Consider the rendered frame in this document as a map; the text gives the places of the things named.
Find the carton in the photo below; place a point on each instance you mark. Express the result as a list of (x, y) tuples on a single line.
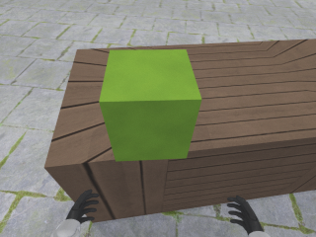
[(150, 102)]

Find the robot right hand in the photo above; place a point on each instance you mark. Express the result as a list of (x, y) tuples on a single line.
[(250, 221)]

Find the pedestal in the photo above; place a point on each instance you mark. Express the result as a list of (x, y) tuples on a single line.
[(255, 134)]

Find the robot left hand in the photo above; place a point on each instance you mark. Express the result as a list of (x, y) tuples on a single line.
[(78, 209)]

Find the robot left forearm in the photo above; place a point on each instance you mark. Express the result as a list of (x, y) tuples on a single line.
[(67, 228)]

